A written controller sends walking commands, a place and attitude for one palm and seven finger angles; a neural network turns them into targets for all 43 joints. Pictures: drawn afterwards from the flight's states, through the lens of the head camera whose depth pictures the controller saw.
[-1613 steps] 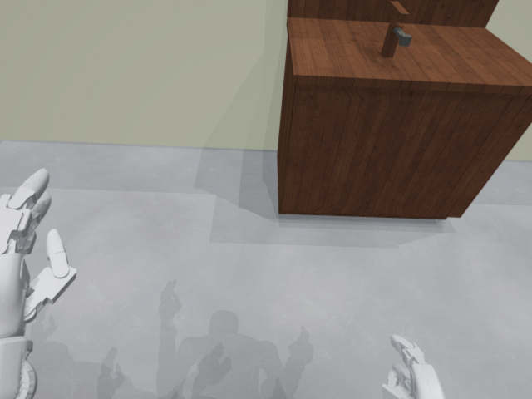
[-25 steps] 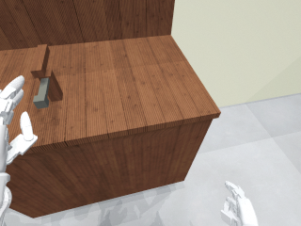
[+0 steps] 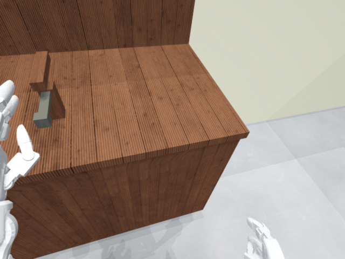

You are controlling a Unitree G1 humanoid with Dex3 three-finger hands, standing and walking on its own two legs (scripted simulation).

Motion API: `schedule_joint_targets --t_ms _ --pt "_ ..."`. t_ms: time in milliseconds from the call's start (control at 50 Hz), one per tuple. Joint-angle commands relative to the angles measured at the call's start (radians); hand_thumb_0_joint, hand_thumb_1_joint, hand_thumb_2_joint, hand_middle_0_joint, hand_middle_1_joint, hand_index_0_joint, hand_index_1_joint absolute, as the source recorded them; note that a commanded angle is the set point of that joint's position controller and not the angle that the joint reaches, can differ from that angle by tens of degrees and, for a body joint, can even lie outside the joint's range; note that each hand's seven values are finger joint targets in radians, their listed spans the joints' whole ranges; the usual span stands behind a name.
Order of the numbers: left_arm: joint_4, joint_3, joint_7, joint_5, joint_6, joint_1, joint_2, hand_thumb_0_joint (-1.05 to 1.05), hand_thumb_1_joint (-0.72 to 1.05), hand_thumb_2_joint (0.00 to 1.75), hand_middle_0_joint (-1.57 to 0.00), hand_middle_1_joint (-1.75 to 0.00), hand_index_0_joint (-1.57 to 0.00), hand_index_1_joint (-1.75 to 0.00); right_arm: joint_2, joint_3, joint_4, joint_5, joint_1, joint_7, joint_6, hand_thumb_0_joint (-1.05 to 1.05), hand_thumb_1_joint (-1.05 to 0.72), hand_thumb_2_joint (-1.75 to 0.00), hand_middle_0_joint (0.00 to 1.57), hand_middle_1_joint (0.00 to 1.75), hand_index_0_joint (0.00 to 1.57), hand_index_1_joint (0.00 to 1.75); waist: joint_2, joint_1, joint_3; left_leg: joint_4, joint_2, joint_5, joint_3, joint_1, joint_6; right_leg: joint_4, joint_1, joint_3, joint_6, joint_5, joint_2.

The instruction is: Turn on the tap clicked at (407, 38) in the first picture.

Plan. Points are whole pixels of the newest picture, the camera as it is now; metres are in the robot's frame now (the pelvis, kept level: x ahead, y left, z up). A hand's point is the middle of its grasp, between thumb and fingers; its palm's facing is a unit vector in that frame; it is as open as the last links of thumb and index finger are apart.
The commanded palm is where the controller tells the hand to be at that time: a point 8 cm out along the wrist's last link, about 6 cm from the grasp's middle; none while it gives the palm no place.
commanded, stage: come to a stop and stand still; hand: left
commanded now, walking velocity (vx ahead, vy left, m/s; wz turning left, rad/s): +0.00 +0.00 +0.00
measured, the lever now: (42, 119) +0.36 +0.35 +0.10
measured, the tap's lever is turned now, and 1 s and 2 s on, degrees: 0 0 0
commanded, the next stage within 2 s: look again from close up in 0.34 s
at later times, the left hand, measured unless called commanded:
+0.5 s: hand (54, 163) +0.22 +0.23 +0.16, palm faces +0.41 -0.85 -0.33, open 7.4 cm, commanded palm +0.17 +0.27 +0.18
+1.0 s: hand (49, 137) +0.25 +0.25 +0.19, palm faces +0.45 -0.85 -0.28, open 7.4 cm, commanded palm +0.17 +0.25 +0.17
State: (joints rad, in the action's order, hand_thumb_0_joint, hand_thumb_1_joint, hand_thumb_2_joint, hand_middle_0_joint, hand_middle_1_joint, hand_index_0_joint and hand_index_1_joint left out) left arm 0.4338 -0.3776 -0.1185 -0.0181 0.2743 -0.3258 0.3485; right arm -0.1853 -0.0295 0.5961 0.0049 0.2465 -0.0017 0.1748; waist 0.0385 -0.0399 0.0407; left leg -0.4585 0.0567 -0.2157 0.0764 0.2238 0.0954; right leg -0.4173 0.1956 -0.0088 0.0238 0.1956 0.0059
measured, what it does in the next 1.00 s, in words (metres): stands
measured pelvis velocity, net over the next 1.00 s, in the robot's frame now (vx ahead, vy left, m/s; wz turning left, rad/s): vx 0.01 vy -0.03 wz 0.01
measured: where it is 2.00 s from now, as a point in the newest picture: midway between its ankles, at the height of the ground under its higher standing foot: outside the picture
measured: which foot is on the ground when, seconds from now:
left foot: down 0.00-1.00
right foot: down 0.00-1.00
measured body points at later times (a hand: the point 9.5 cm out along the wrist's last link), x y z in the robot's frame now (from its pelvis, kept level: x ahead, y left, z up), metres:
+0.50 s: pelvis +0.01 -0.01 +0.00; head +0.01 +0.00 +0.45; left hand +0.19 +0.28 +0.18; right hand +0.19 -0.23 -0.06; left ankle +0.02 +0.05 -0.74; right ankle +0.02 -0.14 -0.74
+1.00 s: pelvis +0.01 -0.03 +0.00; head +0.00 -0.03 +0.45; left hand +0.22 +0.29 +0.21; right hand +0.19 -0.24 -0.08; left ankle +0.02 +0.05 -0.74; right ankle +0.02 -0.14 -0.74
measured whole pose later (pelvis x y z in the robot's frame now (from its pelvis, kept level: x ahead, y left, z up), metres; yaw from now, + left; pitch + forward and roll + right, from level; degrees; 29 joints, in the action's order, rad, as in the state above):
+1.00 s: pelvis +0.01 -0.03 +0.00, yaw +1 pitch -2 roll +0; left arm 0.27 -0.40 -0.03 -0.14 0.05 -0.14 0.40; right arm -0.22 -0.05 0.64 -0.02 0.20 0.00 0.12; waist 0.00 -0.06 0.01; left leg -0.45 0.05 -0.21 0.06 0.21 0.05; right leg -0.49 0.21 -0.01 -0.02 0.24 -0.01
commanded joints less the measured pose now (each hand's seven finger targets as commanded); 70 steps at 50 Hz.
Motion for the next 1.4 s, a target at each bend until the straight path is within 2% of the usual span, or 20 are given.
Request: schedule_joint_targets --t_ms 0,120,340,480,620,800,820,840,860,880,900,920,960,1020,1040,1080,1120,1200,1280,1380 --pt "0.175 -0.021 0.002 0.004 0.024 0.012 0.127 0.0 0.9 0.9 -0.2 -0.3 -0.2 -0.3 -0.148 0.066 -0.161 0.001 -0.097 0.009 0.032 0.0 -0.9 -0.9 0.2 0.3 0.2 0.3 -0.095 0.017 -0.145 0.126 -0.165 0.207 -0.162 -0.029 -0.138 0.019 -0.064 0.032 -0.039 -0.109 0.017" --pt "0.249 -0.123 -0.003 -0.016 0.014 0.024 0.216 0.0 0.9 0.9 -0.2 -0.3 -0.2 -0.3 -0.133 0.053 -0.195 0.0 -0.136 0.034 -0.002 0.0 -0.9 -0.9 0.2 0.3 0.2 0.3 -0.107 0.012 -0.143 0.127 -0.143 0.163 -0.141 -0.021 -0.126 0.033 -0.093 0.034 -0.039 -0.14 0.021" --pt "0.199 -0.034 -0.006 -0.016 -0.014 0.008 0.13 0.0 0.9 0.9 -0.2 -0.3 -0.2 -0.3 -0.142 0.056 -0.182 -0.001 -0.123 0.038 -0.009 0.0 -0.9 -0.9 0.2 0.3 0.2 0.3 -0.114 0.016 -0.144 0.123 -0.143 0.158 -0.133 -0.055 -0.113 0.056 -0.087 0.045 -0.038 -0.156 0.021" --pt "0.171 -0.048 -0.007 -0.017 -0.026 0.029 0.149 0.0 0.9 0.9 -0.2 -0.3 -0.2 -0.3 -0.139 0.053 -0.195 0.003 -0.138 0.045 -0.025 0.0 -0.9 -0.9 0.2 0.3 0.2 0.3 -0.063 0.013 -0.094 0.161 -0.13 -0.018 -0.143 0.007 -0.089 0.1 -0.086 0.061 -0.037 -0.061 0.024" --pt "0.236 -0.078 -0.012 -0.02 -0.02 0.015 0.183 0.0 0.9 0.9 -0.2 -0.3 -0.2 -0.3 -0.137 0.054 -0.197 0.003 -0.15 0.047 -0.016 0.0 -0.9 -0.9 0.2 0.3 0.2 0.3 -0.117 0.009 -0.127 0.145 -0.12 0.021 -0.134 -0.023 -0.083 0.093 -0.099 0.059 -0.038 -0.095 0.026" --pt "0.19 -0.057 -0.011 -0.027 -0.032 -0.028 0.149 0.0 0.9 0.9 -0.2 -0.3 -0.2 -0.3 -0.14 0.061 -0.187 0.006 -0.13 0.047 -0.025 0.0 -0.9 -0.9 0.2 0.3 0.2 0.3 -0.061 0.013 -0.12 0.13 -0.122 0.074 -0.13 -0.025 -0.085 0.096 -0.099 0.062 -0.037 -0.126 0.031" --pt "0.531 -0.268 -0.033 0.004 0.135 0.893 0.923 0.0 0.9 0.9 -0.2 -0.3 -0.2 -0.3 -0.189 -0.153 -0.332 0.064 0.031 0.111 -0.043 0.0 -0.9 -0.9 0.2 0.3 0.2 0.3 -0.322 0.08 -0.016 0.134 -0.109 -0.138 -0.178 0.249 -0.058 -0.054 -0.161 0.023 0.028 0.073 -0.042" --pt "-0.114 -0.233 0.027 0.085 -0.06 0.531 0.378 0.0 0.9 0.9 -0.2 -0.3 -0.2 -0.3 -0.133 0.051 -0.112 -0.055 -0.084 0.083 -0.012 0.0 -0.9 -0.9 0.2 0.3 0.2 0.3 -0.293 -0.044 -0.22 0.094 -0.103 0.259 -0.15 -0.107 -0.149 -0.091 -0.051 -0.015 -0.065 -0.051 -0.042" --pt "-0.099 0.001 0.052 -0.005 -0.089 0.352 0.135 0.0 0.9 0.9 -0.2 -0.3 -0.2 -0.3 -0.124 0.028 -0.11 -0.046 -0.106 0.024 0.002 0.0 -0.9 -0.9 0.2 0.3 0.2 0.3 -0.138 0.047 -0.139 0.09 -0.114 0.452 -0.155 -0.175 -0.199 -0.049 0.074 -0.09 -0.063 -0.02 -0.08" --pt "-0.009 -0.131 0.049 -0.05 -0.103 0.251 0.241 0.0 0.9 0.9 -0.2 -0.3 -0.2 -0.3 -0.224 0.083 -0.085 -0.049 -0.044 0.014 -0.012 0.0 -0.9 -0.9 0.2 0.3 0.2 0.3 -0.137 0.004 -0.312 0.065 -0.134 0.53 -0.152 -0.286 -0.195 -0.082 0.074 -0.065 -0.056 -0.041 -0.082" --pt "0.008 -0.046 0.092 -0.123 -0.148 0.19 0.119 0.0 0.9 0.9 -0.2 -0.3 -0.2 -0.3 -0.198 0.071 -0.118 -0.04 -0.099 0.015 0.001 0.0 -0.9 -0.9 0.2 0.3 0.2 0.3 -0.135 -0.044 -0.36 0.055 -0.111 0.524 -0.148 -0.312 -0.187 -0.074 0.062 -0.059 -0.057 -0.034 -0.064" --pt "-0.031 -0.047 0.114 -0.169 -0.196 0.121 0.099 0.0 0.9 0.9 -0.2 -0.3 -0.2 -0.3 -0.197 0.061 -0.112 -0.018 -0.133 0.012 0.005 0.0 -0.9 -0.9 0.2 0.3 0.2 0.3 -0.142 -0.047 -0.356 0.051 -0.109 0.509 -0.129 -0.315 -0.18 -0.067 0.05 -0.062 -0.057 -0.052 -0.065" --pt "0.028 0.01 0.134 -0.162 -0.253 0.096 0.088 0.0 0.9 0.9 -0.2 -0.3 -0.2 -0.3 -0.201 0.046 -0.113 -0.009 -0.187 0.0 0.002 0.0 -0.9 -0.9 0.2 0.3 0.2 0.3 -0.119 -0.058 -0.228 0.041 -0.093 0.363 -0.105 -0.191 -0.145 -0.043 0.031 -0.083 -0.06 -0.102 -0.047" --pt "0.114 -0.039 0.079 -0.056 -0.264 0.023 0.204 0.0 0.9 0.9 -0.2 -0.3 -0.2 -0.3 -0.203 0.036 -0.141 -0.007 -0.234 -0.007 -0.024 0.0 -0.9 -0.9 0.2 0.3 0.2 0.3 -0.065 -0.047 -0.086 0.055 -0.085 0.185 -0.092 -0.042 -0.102 -0.044 0.031 -0.082 -0.062 -0.06 -0.048" --pt "0.176 -0.043 0.055 -0.025 -0.243 0.061 0.215 0.0 0.9 0.9 -0.2 -0.3 -0.2 -0.3 -0.19 0.037 -0.157 -0.021 -0.238 -0.006 -0.027 0.0 -0.9 -0.9 0.2 0.3 0.2 0.3 -0.06 -0.034 -0.105 0.05 -0.076 0.158 -0.094 -0.021 -0.091 -0.052 0.043 -0.077 -0.061 -0.037 -0.042" --pt "0.195 -0.096 0.004 -0.038 -0.184 0.084 0.223 0.0 0.9 0.9 -0.2 -0.3 -0.2 -0.3 -0.174 0.037 -0.151 -0.023 -0.242 0.005 -0.029 0.0 -0.9 -0.9 0.2 0.3 0.2 0.3 0.002 -0.03 -0.119 0.028 -0.071 0.068 -0.1 -0.001 -0.079 -0.056 0.071 -0.066 -0.051 0.033 -0.048" --pt "0.287 -0.176 -0.043 -0.069 -0.103 0.168 0.292 0.0 0.9 0.9 -0.2 -0.3 -0.2 -0.3 -0.157 0.036 -0.138 -0.027 -0.244 0.019 -0.017 0.0 -0.9 -0.9 0.2 0.3 0.2 0.3 -0.037 -0.045 -0.17 0.006 -0.064 0.002 -0.097 -0.015 -0.076 -0.047 0.073 -0.04 -0.046 0.096 -0.052" --pt "0.148 -0.088 -0.069 -0.079 -0.038 0.202 0.184 0.0 0.9 0.9 -0.2 -0.3 -0.2 -0.3 -0.14 0.035 -0.073 -0.023 -0.212 0.029 0.014 0.0 -0.9 -0.9 0.2 0.3 0.2 0.3 -0.169 -0.016 -0.094 -0.041 -0.04 -0.178 -0.094 0.035 -0.071 -0.014 0.136 0.004 -0.043 0.24 -0.024" --pt "0.066 0.005 -0.026 -0.076 -0.16 0.237 0.173 0.0 0.9 0.9 -0.2 -0.3 -0.2 -0.3 -0.155 0.033 -0.059 -0.015 -0.241 0.062 0.016 0.0 -0.9 -0.9 0.2 0.3 0.2 0.3 -0.176 0.001 -0.063 -0.088 -0.032 -0.2 -0.085 0.082 -0.068 0.065 0.122 0.109 -0.038 0.373 0.041" --pt "0.066 0.008 0.037 -0.108 -0.3 0.265 0.191 0.0 0.9 0.9 -0.2 -0.3 -0.2 -0.3 -0.158 0.035 -0.053 0.003 -0.285 0.101 0.007 0.0 -0.9 -0.9 0.2 0.3 0.2 0.3 0.018 -0.013 -0.047 -0.132 -0.063 -0.15 -0.128 0.114 -0.084 0.121 0.064 0.221 0.014 0.382 0.121"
